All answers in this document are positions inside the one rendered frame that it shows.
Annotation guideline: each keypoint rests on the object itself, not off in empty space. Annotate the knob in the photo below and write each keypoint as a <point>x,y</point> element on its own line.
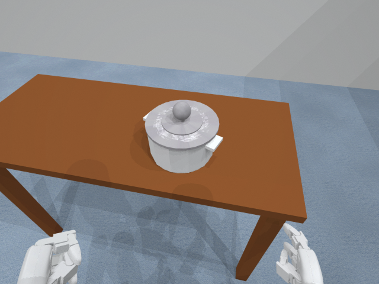
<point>181,110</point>

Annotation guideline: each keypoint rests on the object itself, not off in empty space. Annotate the table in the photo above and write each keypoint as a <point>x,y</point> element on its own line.
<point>93,132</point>

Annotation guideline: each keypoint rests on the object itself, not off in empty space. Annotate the robot left hand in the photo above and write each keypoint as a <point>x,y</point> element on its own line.
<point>39,261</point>

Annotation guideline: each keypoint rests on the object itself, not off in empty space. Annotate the lid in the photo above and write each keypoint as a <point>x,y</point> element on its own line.
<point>181,135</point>

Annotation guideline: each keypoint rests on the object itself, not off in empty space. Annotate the pot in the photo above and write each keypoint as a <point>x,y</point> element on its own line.
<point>183,161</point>

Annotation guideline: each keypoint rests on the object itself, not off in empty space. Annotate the robot right hand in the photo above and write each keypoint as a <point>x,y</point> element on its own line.
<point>305,268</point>

